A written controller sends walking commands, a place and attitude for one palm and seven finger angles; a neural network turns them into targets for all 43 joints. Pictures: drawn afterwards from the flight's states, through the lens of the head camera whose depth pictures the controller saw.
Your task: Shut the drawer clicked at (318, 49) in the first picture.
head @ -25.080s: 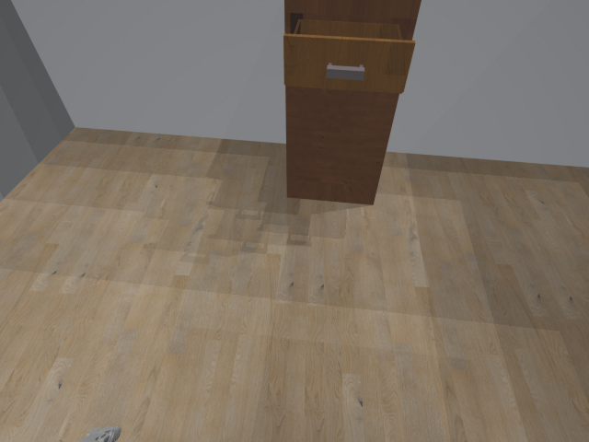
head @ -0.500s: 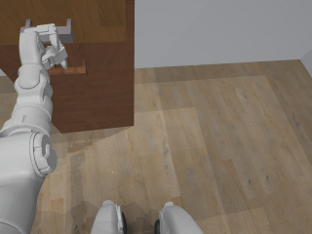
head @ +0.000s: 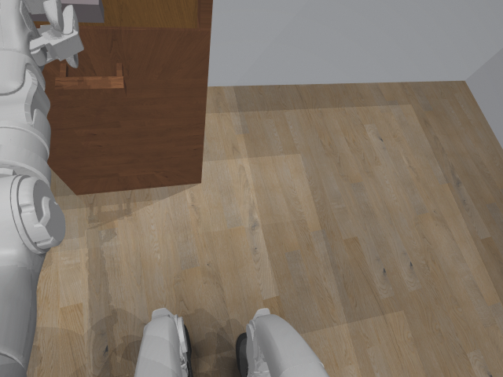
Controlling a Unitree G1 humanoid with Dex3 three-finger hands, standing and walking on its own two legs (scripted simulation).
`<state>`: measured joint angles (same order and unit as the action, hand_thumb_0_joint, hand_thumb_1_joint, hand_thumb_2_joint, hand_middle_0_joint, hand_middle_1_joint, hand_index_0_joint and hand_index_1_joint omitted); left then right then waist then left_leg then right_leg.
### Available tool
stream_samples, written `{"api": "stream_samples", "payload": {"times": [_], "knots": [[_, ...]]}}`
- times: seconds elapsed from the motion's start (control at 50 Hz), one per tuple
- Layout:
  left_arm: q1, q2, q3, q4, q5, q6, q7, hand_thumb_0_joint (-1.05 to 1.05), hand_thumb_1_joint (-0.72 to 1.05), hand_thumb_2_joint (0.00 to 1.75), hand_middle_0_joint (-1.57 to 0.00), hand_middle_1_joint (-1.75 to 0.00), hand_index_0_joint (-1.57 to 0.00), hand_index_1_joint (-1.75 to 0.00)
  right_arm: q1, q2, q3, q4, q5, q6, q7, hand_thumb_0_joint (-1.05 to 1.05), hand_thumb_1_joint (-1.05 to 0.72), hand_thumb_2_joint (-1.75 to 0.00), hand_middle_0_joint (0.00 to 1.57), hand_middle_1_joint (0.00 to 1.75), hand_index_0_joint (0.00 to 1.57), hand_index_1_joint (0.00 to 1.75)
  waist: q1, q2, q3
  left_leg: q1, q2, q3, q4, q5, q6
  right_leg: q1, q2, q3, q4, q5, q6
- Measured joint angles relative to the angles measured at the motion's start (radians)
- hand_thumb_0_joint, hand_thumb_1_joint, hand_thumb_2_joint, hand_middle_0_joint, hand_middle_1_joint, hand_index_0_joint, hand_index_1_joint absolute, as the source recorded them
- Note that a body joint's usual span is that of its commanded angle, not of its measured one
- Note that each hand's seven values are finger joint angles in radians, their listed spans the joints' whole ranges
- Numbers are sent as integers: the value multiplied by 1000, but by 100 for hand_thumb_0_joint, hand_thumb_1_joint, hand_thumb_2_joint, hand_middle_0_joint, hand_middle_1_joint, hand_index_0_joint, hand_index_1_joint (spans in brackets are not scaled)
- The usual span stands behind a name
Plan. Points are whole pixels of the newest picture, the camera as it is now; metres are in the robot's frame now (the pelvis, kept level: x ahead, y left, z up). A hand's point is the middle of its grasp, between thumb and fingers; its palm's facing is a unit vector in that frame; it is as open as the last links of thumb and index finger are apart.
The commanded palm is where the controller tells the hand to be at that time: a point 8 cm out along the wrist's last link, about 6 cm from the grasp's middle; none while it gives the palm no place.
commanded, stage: pull the fist back off the drawer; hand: left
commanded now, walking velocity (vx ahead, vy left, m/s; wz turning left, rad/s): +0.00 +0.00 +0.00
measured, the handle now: out of the picture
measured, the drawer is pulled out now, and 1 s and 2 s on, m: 0.00 0.00 0.00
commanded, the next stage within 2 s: draw the hand back to the body in 0.60 s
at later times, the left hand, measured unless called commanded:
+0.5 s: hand (83, 43) +0.57 +0.16 +0.10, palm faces +0.07 -1.00 -0.01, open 3.1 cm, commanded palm +0.53 +0.19 +0.10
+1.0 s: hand (45, 78) +0.48 +0.18 +0.14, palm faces +0.07 -1.00 -0.01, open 3.3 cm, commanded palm +0.44 +0.23 +0.15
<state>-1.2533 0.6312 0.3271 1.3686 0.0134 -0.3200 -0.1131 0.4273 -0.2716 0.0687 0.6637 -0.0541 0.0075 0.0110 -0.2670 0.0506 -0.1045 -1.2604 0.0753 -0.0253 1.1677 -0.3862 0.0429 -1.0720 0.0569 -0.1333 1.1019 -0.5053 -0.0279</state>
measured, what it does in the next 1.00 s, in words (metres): rises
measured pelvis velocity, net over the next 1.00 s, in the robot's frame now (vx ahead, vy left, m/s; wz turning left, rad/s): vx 0.07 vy -0.01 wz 0.01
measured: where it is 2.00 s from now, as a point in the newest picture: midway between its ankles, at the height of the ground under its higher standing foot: (217, 376)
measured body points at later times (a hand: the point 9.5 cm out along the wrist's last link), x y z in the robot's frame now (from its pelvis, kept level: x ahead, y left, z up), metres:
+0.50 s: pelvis +0.01 +0.02 +0.01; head +0.16 +0.04 +0.44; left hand +0.56 +0.22 +0.10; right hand -0.03 -0.23 -0.09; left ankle +0.07 +0.09 -0.64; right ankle +0.00 -0.11 -0.64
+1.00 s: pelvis +0.07 -0.01 +0.06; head +0.13 +0.00 +0.50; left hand +0.47 +0.24 +0.14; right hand +0.12 -0.26 -0.06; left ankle +0.07 +0.09 -0.64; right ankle +0.00 -0.11 -0.64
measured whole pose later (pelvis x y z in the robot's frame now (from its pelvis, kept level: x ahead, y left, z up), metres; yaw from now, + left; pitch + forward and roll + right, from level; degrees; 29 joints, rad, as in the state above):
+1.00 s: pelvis +0.07 -0.01 +0.06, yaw +0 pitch +16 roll -2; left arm -0.43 0.31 0.27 0.64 -0.20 -0.27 -0.14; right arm 0.39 -0.26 0.01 0.57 0.04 0.09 0.03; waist -0.08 0.05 -0.15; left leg -0.75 0.06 0.05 0.89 -0.41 0.03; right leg -0.60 0.05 -0.04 0.82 -0.49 -0.02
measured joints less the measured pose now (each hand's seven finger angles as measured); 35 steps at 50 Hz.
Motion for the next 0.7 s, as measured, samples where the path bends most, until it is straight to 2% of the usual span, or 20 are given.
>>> {"api": "stream_samples", "payload": {"times": [0.14, 0.36, 0.44, 0.6, 0.7], "knots": [[-20, -16, -9, -14, 12, 23, 25, -5, 63, 93, -140, -160, -140, -160, 9, 1, 0, -7, -9, -7, 8, 0, -90, -90, 21, 30, 20, 30, -3, 3, 5, -14, -7, 6, 3, 10, 11, -15, -9, 4, 6, 9, 10], [60, -85, 15, -78, 0, 14, 66, -3, 78, 92, -140, -160, -140, -160, 25, 7, -4, -15, -11, 4, 30, 0, -90, -90, 21, 30, 20, 30, 10, 10, -1, 33, -8, 37, -23, 5, 24, 20, -13, 36, -15, 13, 24], [130, -116, 30, -125, -16, 2, 74, -2, 82, 91, -140, -160, -140, -160, 29, 9, -12, -25, -7, 15, 36, 0, -90, -90, 21, 30, 20, 30, 23, 13, -6, 72, -5, 53, -42, -3, 25, 52, -10, 52, -34, 12, 26], [290, -196, 34, -204, -49, -45, 71, 1, 88, 90, -140, -160, -140, -160, 23, 15, -29, -33, 7, 45, 43, 0, -90, -90, 21, 30, 20, 30, 67, 10, -19, 174, -3, 71, -87, -23, 18, 146, -7, 73, -82, 0, 24], [307, -201, 34, -192, -53, -76, 72, 1, 89, 90, -140, -160, -140, -160, -6, 17, -37, -29, 14, 52, 39, 0, -90, -90, 21, 30, 20, 30, 76, -2, -21, 205, -5, 63, -96, -34, 9, 181, -8, 66, -92, -13, 17]]}}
